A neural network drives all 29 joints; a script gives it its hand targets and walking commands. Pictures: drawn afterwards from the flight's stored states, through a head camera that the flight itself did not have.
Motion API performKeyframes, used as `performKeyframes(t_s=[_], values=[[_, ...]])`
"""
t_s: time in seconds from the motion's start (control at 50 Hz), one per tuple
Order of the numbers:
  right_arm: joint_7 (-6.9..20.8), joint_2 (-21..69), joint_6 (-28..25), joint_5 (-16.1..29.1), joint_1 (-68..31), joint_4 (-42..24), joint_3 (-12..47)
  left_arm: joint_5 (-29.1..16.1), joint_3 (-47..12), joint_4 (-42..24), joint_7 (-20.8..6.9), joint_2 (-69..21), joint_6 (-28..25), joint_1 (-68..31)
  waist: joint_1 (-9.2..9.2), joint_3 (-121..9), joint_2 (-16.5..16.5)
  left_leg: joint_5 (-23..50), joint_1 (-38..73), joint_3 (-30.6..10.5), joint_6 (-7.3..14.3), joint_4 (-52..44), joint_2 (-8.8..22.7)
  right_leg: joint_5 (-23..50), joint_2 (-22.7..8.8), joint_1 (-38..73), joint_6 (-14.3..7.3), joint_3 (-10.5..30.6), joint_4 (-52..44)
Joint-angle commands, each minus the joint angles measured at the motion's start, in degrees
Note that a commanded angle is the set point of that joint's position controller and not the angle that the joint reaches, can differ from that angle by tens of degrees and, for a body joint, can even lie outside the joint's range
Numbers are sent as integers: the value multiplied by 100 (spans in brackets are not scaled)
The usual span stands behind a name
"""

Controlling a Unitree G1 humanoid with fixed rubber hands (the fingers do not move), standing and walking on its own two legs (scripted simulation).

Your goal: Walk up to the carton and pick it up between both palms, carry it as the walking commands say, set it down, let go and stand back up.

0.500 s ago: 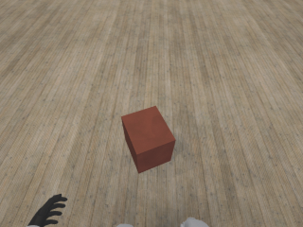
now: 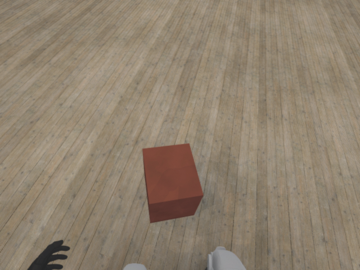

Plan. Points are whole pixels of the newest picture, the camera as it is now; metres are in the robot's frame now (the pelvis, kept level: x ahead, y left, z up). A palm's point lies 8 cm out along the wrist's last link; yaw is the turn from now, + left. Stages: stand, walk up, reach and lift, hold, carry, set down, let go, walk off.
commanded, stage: walk up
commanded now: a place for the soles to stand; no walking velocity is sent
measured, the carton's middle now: (169, 183) +0.57 +0.04 -0.59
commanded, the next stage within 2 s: none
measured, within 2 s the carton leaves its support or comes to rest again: neither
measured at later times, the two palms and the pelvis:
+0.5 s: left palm out of the picture +0.09 +0.24 -0.11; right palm (355, 238) +0.22 -0.40 -0.06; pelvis +0.07 -0.09 +0.00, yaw +11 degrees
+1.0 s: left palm out of the picture +0.11 +0.23 -0.09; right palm (343, 221) +0.26 -0.39 -0.07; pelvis +0.08 -0.11 +0.01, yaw +16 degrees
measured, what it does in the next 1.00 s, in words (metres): steps to the right, turning left: right foot, then left foot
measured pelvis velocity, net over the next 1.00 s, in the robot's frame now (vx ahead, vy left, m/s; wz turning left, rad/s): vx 0.08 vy -0.11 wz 0.28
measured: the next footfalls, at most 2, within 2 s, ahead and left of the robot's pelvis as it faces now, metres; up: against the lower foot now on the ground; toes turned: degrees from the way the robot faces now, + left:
right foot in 0.04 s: +0.16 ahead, -0.23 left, +0.00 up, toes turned +9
left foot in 0.28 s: +0.11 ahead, +0.02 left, +0.00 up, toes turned +10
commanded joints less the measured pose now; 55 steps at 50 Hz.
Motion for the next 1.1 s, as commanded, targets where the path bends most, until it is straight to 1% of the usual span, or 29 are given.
performKeyframes(t_s=[0.0, 0.02, 0.04, 0.06, 0.08, 0.12, 0.14, 0.16, 0.2, 0.22, 0.24, 0.26, 0.28, 0.3, 0.34, 0.42, 0.46, 0.48, 0.54, 0.6, 0.66, 0.68, 0.74, 0.78, 0.86, 0.88, 0.92, 0.98, 1.08], values=[[-129, -1294, 66, 19, 105, -387, -269, 115, 564, -209, 104, 1209, -198, 717, 580, -862, 460, 1715, -1441, -68, 951, 806, -11, -513, 249, 2457, -329, -95, -2136], [-163, -891, 70, 42, -71, -418, -177, 267, 635, -54, 143, 1762, -212, 1173, 970, -682, -1315, 94, -2601, 317, 636, 2455, -625, -1108, -855, 2633, -716, 1587, -2985], [-232, -1050, 137, 93, -142, -390, -218, 125, 622, -209, 165, 2006, -232, 915, 747, -631, -954, -988, -2942, 41, 488, 3005, -676, -1968, -1795, 2264, -1297, 3136, -3759], [-258, -1312, 112, 30, -368, -150, -319, 50, 555, -178, 138, 1698, -234, 548, 652, -622, -288, -719, -2430, -146, 589, 3224, -401, -2240, -1738, 1794, -1531, 2965, -3766], [-147, -1459, 100, 126, -360, 52, -322, 49, 553, -211, 131, 1590, -209, 508, 554, -453, 53, -655, -2070, -32, 547, 2661, -165, -1963, -1435, 1756, -1470, 2455, -3332], [-90, -1306, 18, 118, 287, 302, -291, 69, 477, -241, 167, 1303, -172, 148, 156, -408, -699, -934, -1519, 307, 524, 1424, -102, -1585, -1215, 1382, -1450, 1489, -2914], [-19, -1287, 32, 85, 303, 349, -310, 53, 447, -199, 162, 1358, -186, 143, 232, -442, -443, -717, -1066, 406, 685, 1124, -167, -2048, -1475, 1109, -1452, 1521, -2973], [1, -1073, 30, 78, 517, 518, -255, 75, 333, -207, 215, 1313, -175, 215, 140, -306, -542, -617, -676, 651, 701, 778, -310, -1556, -1287, 706, -1589, 1337, -2977], [114, -916, 52, 41, 606, 551, -200, -47, 150, -190, 281, 1153, -187, -123, -37, -250, -281, 495, 517, 679, 763, -181, -549, -1212, -1066, -91, -1275, 690, -2612], [122, -926, 38, 43, 900, 687, -200, -92, 79, -93, 332, 1000, -188, -303, -278, -142, 130, 580, 900, 275, 926, -593, -500, -1222, -924, -525, -1021, 489, -2034], [103, -1099, -21, -105, 583, 491, -203, -139, -56, -94, 340, 649, -228, -92, -311, -103, 695, -90, 1019, -1008, 1185, -1334, 47, -673, -611, -1059, -757, 194, -1209], [139, -1287, -91, -122, 442, 337, -191, -189, -33, -27, 378, 518, -268, 80, -83, -299, 1616, -156, 1033, -3208, 1391, -2334, 1334, -795, -114, -1110, -355, -267, -25], [100, -1602, -79, 3, 242, 239, -210, -183, 78, 26, 407, 1029, -219, -72, -163, -451, 1062, 817, 677, -3642, 1850, -2184, 1837, -1398, 8, -491, -118, -119, 250], [84, -1579, -52, -58, 113, 288, -258, -243, 123, -5, 478, 989, -218, 6, -133, -835, 1074, 2002, 919, -3508, 2155, -1785, 1753, -1675, 31, -196, -107, -5, 363], [144, -1300, -17, -24, -224, 400, -140, -308, 17, 270, 527, 889, -286, 209, 124, -469, 1462, 2067, 304, -2218, 1786, -1773, 1194, -1001, -36, 122, -152, -109, -120], [222, -959, 139, 43, -770, 304, -41, -189, 69, 708, 568, 922, -434, 486, 283, -866, 1211, 2308, -275, -1011, 1083, -836, 346, 611, -64, 1605, -268, -23, -1604], [299, -673, 173, 74, -715, 339, 42, -114, 115, 532, 620, 1375, -609, 94, 127, -489, 256, 1590, -665, -352, 604, 76, -397, 904, -941, 1478, -806, 1470, -2548], [291, -728, 183, 76, -510, 535, 12, -163, 60, 678, 596, 1308, -567, -225, -54, -538, 672, 1025, -54, -112, 579, 60, -531, 958, -1203, 921, -1197, 1345, -2319], [313, -750, 146, 103, -620, 606, -18, -168, -50, 762, 572, 1031, -536, -170, 33, -817, 687, 2210, 470, -601, 744, -545, -234, 1089, -417, 1166, -570, 219, -1951], [297, -673, 189, 113, -666, 754, 27, -184, -14, 840, 576, 1101, -496, -434, 52, -1268, 174, 2854, 322, -475, 826, -395, -208, 1509, -592, 1830, -583, 200, -1689], [253, -817, 199, 106, -987, 750, 4, -234, -99, 914, 623, 905, -472, -373, 117, -1086, 388, 3526, 186, -687, 871, -272, -136, 2338, -536, 1988, -528, 82, -1665], [246, -707, 201, 112, -977, 827, 69, -253, -101, 1017, 632, 822, -481, -499, 67, -1304, 722, 3328, 462, -688, 834, -480, -188, 2363, -614, 1918, -633, 222, -1565], [256, -778, 263, 91, -1121, 806, 63, -217, -109, 1081, 587, 827, -415, -671, 103, -910, 377, 3114, 272, -882, 883, -677, -84, 1561, -361, 1760, -455, -146, -1846], [270, -847, 268, 96, -1177, 893, 78, -219, -96, 1166, 576, 856, -363, -865, 90, -716, 618, 2721, -11, -833, 890, -870, -121, 889, -343, 1682, -425, 11, -2049], [281, -799, 321, 21, -1009, 1074, 49, -180, -73, 1248, 565, 936, -398, -1053, -15, -917, 498, 2174, 198, -439, 708, -808, -372, 298, -754, 1935, -642, 117, -2412], [280, -788, 300, 26, -1249, 1098, 49, -178, -91, 1213, 565, 886, -375, -1055, 8, -823, 660, 2377, 246, -592, 724, -826, -332, 718, -722, 1790, -617, 34, -2296], [282, -837, 274, 37, -1095, 1179, 70, -200, -102, 1222, 538, 820, -310, -1326, 32, -803, 309, 2326, -24, -1216, 956, -1247, -119, 162, -272, 1964, -350, -172, -2087], [260, -853, 260, -19, -1358, 1221, 121, -182, -53, 1359, 527, 688, -275, -1042, 140, -782, 882, 2035, -108, -1709, 1160, -1635, 186, 210, -72, 2082, -265, -215, -1874], [288, -825, 327, -17, -1210, 1292, 58, -187, -14, 1447, 504, 851, -299, -1183, 39, -867, 928, 1335, -135, -1041, 804, -1614, -182, -498, -378, 2187, -489, -39, -2487]])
